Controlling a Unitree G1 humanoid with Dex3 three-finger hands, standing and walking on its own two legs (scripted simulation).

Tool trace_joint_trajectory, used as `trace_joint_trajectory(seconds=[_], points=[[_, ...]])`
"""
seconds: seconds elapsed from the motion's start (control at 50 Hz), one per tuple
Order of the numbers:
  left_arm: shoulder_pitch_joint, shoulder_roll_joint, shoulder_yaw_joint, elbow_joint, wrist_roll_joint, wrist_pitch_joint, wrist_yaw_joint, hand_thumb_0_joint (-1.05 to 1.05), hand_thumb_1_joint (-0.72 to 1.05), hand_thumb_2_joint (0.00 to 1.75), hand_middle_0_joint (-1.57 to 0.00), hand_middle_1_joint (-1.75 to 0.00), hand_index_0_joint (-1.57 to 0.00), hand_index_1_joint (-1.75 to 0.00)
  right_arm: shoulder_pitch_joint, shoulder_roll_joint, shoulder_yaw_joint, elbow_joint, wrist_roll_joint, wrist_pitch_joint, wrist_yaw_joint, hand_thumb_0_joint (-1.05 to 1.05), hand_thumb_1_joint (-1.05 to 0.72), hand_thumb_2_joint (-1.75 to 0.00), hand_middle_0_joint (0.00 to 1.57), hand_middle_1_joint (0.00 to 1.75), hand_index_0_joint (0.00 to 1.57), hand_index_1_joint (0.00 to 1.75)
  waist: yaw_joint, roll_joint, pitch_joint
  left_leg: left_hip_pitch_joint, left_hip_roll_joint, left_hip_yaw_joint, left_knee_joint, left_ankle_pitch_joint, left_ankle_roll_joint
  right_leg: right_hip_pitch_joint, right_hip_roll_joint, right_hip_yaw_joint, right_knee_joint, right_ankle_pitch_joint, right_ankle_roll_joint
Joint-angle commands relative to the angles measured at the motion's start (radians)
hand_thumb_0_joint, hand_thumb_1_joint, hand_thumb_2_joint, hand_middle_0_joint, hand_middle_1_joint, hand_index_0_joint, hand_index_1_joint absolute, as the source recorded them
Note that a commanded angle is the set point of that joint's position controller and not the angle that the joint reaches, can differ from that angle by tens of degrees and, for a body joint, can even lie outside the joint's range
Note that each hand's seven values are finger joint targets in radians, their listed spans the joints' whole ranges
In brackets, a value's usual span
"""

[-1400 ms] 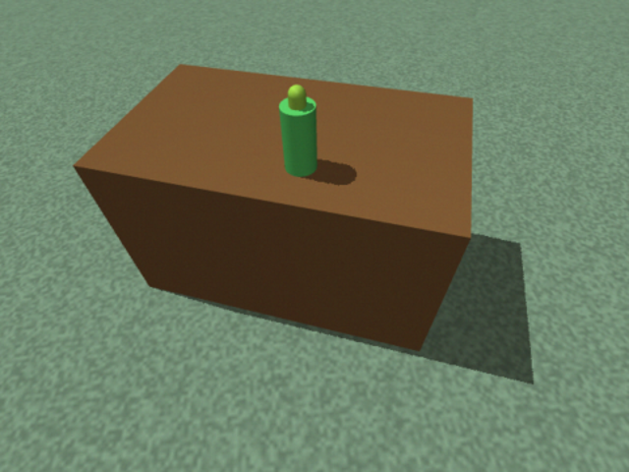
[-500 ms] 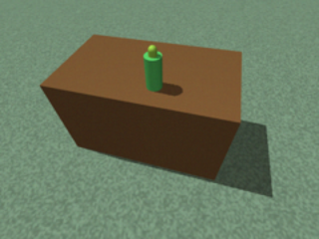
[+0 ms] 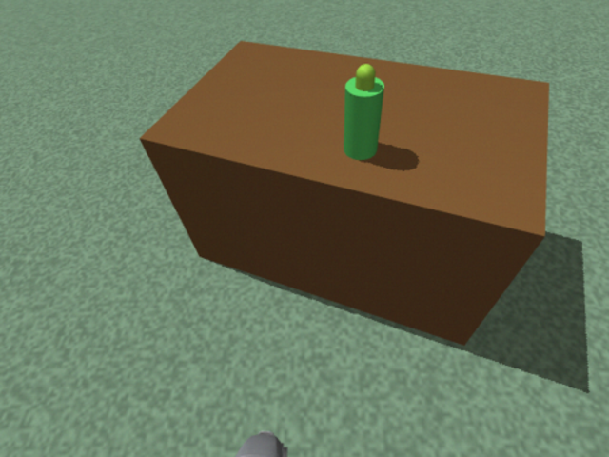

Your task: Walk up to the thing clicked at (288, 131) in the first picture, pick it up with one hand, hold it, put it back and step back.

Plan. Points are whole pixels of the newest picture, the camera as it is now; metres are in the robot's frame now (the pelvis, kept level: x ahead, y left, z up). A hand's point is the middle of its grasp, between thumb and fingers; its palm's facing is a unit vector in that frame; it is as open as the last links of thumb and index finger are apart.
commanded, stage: walk up
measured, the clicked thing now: (362, 111) +0.84 -0.10 -0.05
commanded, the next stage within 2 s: none
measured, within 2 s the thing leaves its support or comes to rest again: neither
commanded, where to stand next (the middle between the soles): +0.20 +0.16 m, yaw +5 degrees
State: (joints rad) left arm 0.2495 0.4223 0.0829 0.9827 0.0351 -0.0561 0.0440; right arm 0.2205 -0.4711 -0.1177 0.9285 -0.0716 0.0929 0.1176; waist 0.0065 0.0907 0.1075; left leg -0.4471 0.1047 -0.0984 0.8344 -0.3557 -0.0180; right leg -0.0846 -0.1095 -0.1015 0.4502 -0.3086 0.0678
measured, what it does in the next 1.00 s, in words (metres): steps to the left: left foot, then right foot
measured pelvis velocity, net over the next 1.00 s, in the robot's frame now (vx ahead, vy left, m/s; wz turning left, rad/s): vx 0.15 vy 0.21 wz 0.14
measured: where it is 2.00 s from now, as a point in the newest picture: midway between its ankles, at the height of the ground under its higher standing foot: outside the picture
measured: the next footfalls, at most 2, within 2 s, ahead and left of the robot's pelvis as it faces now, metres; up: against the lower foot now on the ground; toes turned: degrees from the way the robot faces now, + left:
left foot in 0.08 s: +0.12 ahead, +0.20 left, +0.00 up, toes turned +3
right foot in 0.46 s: +0.21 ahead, +0.04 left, +0.00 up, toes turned +0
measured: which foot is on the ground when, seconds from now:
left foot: up 0.00-0.06, down 0.08-0.48, up 0.50-0.76, down 0.78-1.00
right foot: down 0.00-0.10, up 0.12-0.44, down 0.46-0.82, up 0.84-1.00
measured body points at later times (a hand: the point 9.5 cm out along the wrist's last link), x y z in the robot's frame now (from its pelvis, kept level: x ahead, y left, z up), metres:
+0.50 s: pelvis +0.11 +0.13 -0.01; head +0.14 +0.09 +0.43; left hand +0.14 +0.46 -0.10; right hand +0.19 -0.18 -0.15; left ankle +0.08 +0.21 -0.72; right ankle +0.17 +0.04 -0.73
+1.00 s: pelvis +0.15 +0.21 -0.01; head +0.20 +0.25 +0.43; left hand +0.19 +0.53 -0.15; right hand +0.29 -0.09 -0.10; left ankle +0.15 +0.34 -0.73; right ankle +0.17 +0.04 -0.69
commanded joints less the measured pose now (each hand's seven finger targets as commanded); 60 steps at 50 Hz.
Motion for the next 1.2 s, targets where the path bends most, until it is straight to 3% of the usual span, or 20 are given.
trace_joint_trajectory(seconds=[0.0, 0.06, 0.1, 0.12, 0.2, 0.32, 0.4, 0.42, 0.44, 0.46, 0.48, 0.62, 0.72, 0.76, 0.8, 0.82, 0.88, 0.98, 1.12, 1.18], points=[[-0.063, 0.313, 0.069, -0.115, 0.003, -0.024, 0.019, 0.00, 0.90, 0.90, -0.20, -0.30, -0.20, -0.30, -0.033, -0.120, -0.047, -0.131, 0.020, -0.040, 0.009, 0.00, -0.90, -0.90, 0.20, 0.30, 0.20, 0.30, -0.013, -0.281, -0.053, 0.133, -0.003, 0.098, -0.125, 0.040, 0.005, -0.143, -0.185, 0.054, -0.052, 0.205, -0.233], [-0.049, 0.242, 0.048, -0.131, 0.012, -0.004, 0.020, 0.00, 0.90, 0.90, -0.20, -0.30, -0.20, -0.30, 0.212, -0.184, -0.088, -0.051, 0.011, -0.044, -0.006, 0.00, -0.90, -0.90, 0.20, 0.30, 0.20, 0.30, -0.147, -0.021, -0.172, 0.461, -0.085, 0.133, -0.241, 0.048, 0.059, -0.314, -0.062, -0.052, 0.404, 0.002, -0.155], [-0.018, 0.185, 0.021, -0.173, -0.027, 0.001, 0.019, 0.00, 0.90, 0.90, -0.20, -0.30, -0.20, -0.30, 0.205, -0.323, -0.099, -0.100, 0.026, -0.056, -0.024, 0.00, -0.90, -0.90, 0.20, 0.30, 0.20, 0.30, -0.141, 0.335, -0.126, 0.383, 0.161, -0.524, -0.630, -0.201, 0.217, -0.554, 0.124, 0.029, 0.725, -0.407, -0.106], [-0.020, 0.233, 0.025, -0.146, -0.016, -0.004, 0.023, 0.00, 0.90, 0.90, -0.20, -0.30, -0.20, -0.30, 0.146, -0.353, -0.104, -0.119, 0.045, -0.054, -0.027, 0.00, -0.90, -0.90, 0.20, 0.30, 0.20, 0.30, -0.115, 0.269, -0.080, 0.278, 0.234, -0.629, -0.679, -0.364, 0.288, -0.528, 0.071, 0.090, 0.779, -0.367, -0.120], [0.096, 0.249, 0.029, -0.082, -0.044, -0.008, 0.005, 0.00, 0.90, 0.90, -0.20, -0.30, -0.20, -0.30, 0.044, -0.197, -0.052, -0.190, 0.038, -0.067, -0.054, 0.00, -0.90, -0.90, 0.20, 0.30, 0.20, 0.30, -0.020, 0.087, -0.044, 0.226, 0.072, -0.231, -0.506, -0.002, 0.211, -0.453, -0.020, 0.119, 0.652, -0.140, -0.125], [0.096, 0.216, 0.027, -0.132, -0.025, -0.029, 0.004, 0.00, 0.90, 0.90, -0.20, -0.30, -0.20, -0.30, 0.130, -0.164, -0.043, -0.241, 0.025, -0.078, -0.048, 0.00, -0.90, -0.90, 0.20, 0.30, 0.20, 0.30, -0.051, 0.051, -0.065, 0.268, 0.099, -0.209, -0.471, 0.295, 0.298, -0.355, 0.047, 0.043, 0.337, -0.144, -0.092], [0.199, 0.182, 0.034, -0.124, -0.014, -0.039, 0.023, 0.00, 0.90, 0.90, -0.20, -0.30, -0.20, -0.30, 0.016, -0.116, -0.015, -0.293, 0.041, -0.067, -0.057, 0.00, -0.90, -0.90, 0.20, 0.30, 0.20, 0.30, 0.044, -0.032, -0.091, 0.065, 0.037, -0.092, -0.299, 0.390, 0.212, -0.034, 0.082, 0.028, 0.105, 0.188, -0.110], [0.230, 0.216, 0.047, -0.126, -0.004, -0.039, 0.029, 0.00, 0.90, 0.90, -0.20, -0.30, -0.20, -0.30, 0.007, -0.083, -0.003, -0.302, 0.055, -0.070, -0.060, 0.00, -0.90, -0.90, 0.20, 0.30, 0.20, 0.30, 0.075, -0.090, -0.123, 0.014, -0.017, -0.058, -0.205, 0.344, 0.153, 0.063, 0.048, 0.084, 0.046, 0.220, -0.140], [0.254, 0.272, 0.065, -0.141, 0.009, -0.042, 0.035, 0.00, 0.90, 0.90, -0.20, -0.30, -0.20, -0.30, 0.034, -0.044, 0.009, -0.306, 0.067, -0.071, -0.066, 0.00, -0.90, -0.90, 0.20, 0.30, 0.20, 0.30, 0.093, -0.255, -0.149, -0.076, -0.141, 0.001, 0.013, 0.156, 0.083, 0.111, -0.130, 0.359, -0.077, 0.116, -0.204], [0.172, 0.304, 0.067, -0.181, 0.006, -0.037, 0.035, 0.00, 0.90, 0.90, -0.20, -0.30, -0.20, -0.30, 0.116, -0.052, 0.005, -0.270, 0.056, -0.055, -0.079, 0.00, -0.90, -0.90, 0.20, 0.30, 0.20, 0.30, 0.038, -0.275, -0.101, -0.130, -0.213, -0.013, 0.170, -0.216, 0.039, 0.025, -0.331, 0.624, -0.194, -0.014, -0.261], [0.079, 0.310, 0.061, -0.204, -0.002, -0.028, 0.034, 0.00, 0.90, 0.90, -0.20, -0.30, -0.20, -0.30, 0.160, -0.136, -0.018, -0.236, 0.044, -0.034, -0.090, 0.00, -0.90, -0.90, 0.20, 0.30, 0.20, 0.30, 0.003, -0.161, -0.072, -0.068, -0.161, -0.075, 0.286, -0.234, 0.046, -0.121, -0.373, 0.651, -0.202, -0.214, -0.345], [0.028, 0.211, 0.035, -0.229, 0.000, -0.036, -0.002, 0.00, 0.90, 0.90, -0.20, -0.30, -0.20, -0.30, 0.156, -0.105, 0.003, -0.155, 0.064, -0.064, -0.090, 0.00, -0.90, -0.90, 0.20, 0.30, 0.20, 0.30, -0.001, -0.257, -0.059, 0.013, -0.121, -0.002, 0.116, -0.097, 0.001, -0.144, -0.136, 0.189, -0.072, 0.197, -0.262], [0.006, 0.221, 0.032, -0.227, -0.010, 0.013, -0.030, 0.00, 0.90, 0.90, -0.20, -0.30, -0.20, -0.30, 0.121, -0.082, 0.021, -0.121, 0.072, -0.119, -0.114, 0.00, -0.90, -0.90, 0.20, 0.30, 0.20, 0.30, 0.003, -0.304, -0.127, 0.170, -0.158, 0.175, -0.277, 0.120, -0.009, -0.108, -0.078, 0.068, 0.197, 0.493, -0.229], [0.018, 0.153, 0.010, -0.238, -0.026, 0.038, -0.031, 0.00, 0.90, 0.90, -0.20, -0.30, -0.20, -0.30, 0.167, -0.127, 0.004, -0.096, 0.059, -0.142, -0.138, 0.00, -0.90, -0.90, 0.20, 0.30, 0.20, 0.30, -0.024, -0.157, -0.158, 0.299, -0.108, 0.098, -0.378, 0.373, 0.014, -0.204, -0.029, 0.044, 0.413, 0.329, -0.161], [0.029, 0.107, -0.006, -0.237, -0.038, 0.075, -0.027, 0.00, 0.90, 0.90, -0.20, -0.30, -0.20, -0.30, 0.096, -0.253, -0.004, -0.135, 0.046, -0.158, -0.152, 0.00, -0.90, -0.90, 0.20, 0.30, 0.20, 0.30, 0.003, 0.035, -0.158, 0.262, 0.268, -0.424, -0.414, 0.560, 0.212, -0.368, 0.092, 0.154, 0.526, -0.281, -0.090], [-0.018, 0.175, 0.009, -0.214, -0.038, 0.089, -0.019, 0.00, 0.90, 0.90, -0.20, -0.30, -0.20, -0.30, 0.062, -0.278, -0.013, -0.128, 0.065, -0.156, -0.153, 0.00, -0.90, -0.90, 0.20, 0.30, 0.20, 0.30, -0.024, 0.051, -0.146, 0.194, 0.302, -0.458, -0.417, 0.503, 0.305, -0.315, 0.061, 0.201, 0.587, -0.319, -0.094], [-0.034, 0.166, 0.013, -0.187, -0.049, 0.084, -0.027, 0.00, 0.90, 0.90, -0.20, -0.30, -0.20, -0.30, 0.021, -0.193, 0.012, -0.123, 0.061, -0.162, -0.166, 0.00, -0.90, -0.90, 0.20, 0.30, 0.20, 0.30, 0.006, 0.052, -0.116, 0.315, 0.140, -0.164, -0.304, 0.738, 0.205, -0.418, 0.070, 0.245, 0.575, -0.244, -0.110], [-0.062, 0.155, 0.008, -0.168, -0.041, 0.083, -0.036, 0.00, 0.90, 0.90, -0.20, -0.30, -0.20, -0.30, 0.048, -0.204, 0.007, -0.116, 0.059, -0.151, -0.173, 0.00, -0.90, -0.90, 0.20, 0.30, 0.20, 0.30, -0.021, 0.145, -0.149, 0.369, 0.153, -0.134, -0.248, 0.877, 0.226, -0.376, 0.080, 0.154, 0.461, -0.203, -0.091], [0.002, 0.169, 0.027, -0.126, -0.013, 0.068, -0.047, 0.00, 0.90, 0.90, -0.20, -0.30, -0.20, -0.30, -0.049, -0.189, 0.015, -0.165, 0.078, -0.123, -0.172, 0.00, -0.90, -0.90, 0.20, 0.30, 0.20, 0.30, 0.039, 0.052, -0.174, 0.142, 0.079, -0.065, -0.100, 0.545, 0.146, -0.084, 0.099, 0.092, 0.085, 0.140, -0.129], [-0.067, 0.298, 0.046, -0.170, -0.005, 0.053, -0.050, 0.00, 0.90, 0.90, -0.20, -0.30, -0.20, -0.30, -0.076, -0.122, 0.033, -0.166, 0.082, -0.112, -0.189, 0.00, -0.90, -0.90, 0.20, 0.30, 0.20, 0.30, 0.041, -0.298, -0.174, -0.018, -0.113, 0.084, 0.221, -0.301, 0.045, -0.097, -0.272, 0.561, -0.002, 0.484, -0.385]])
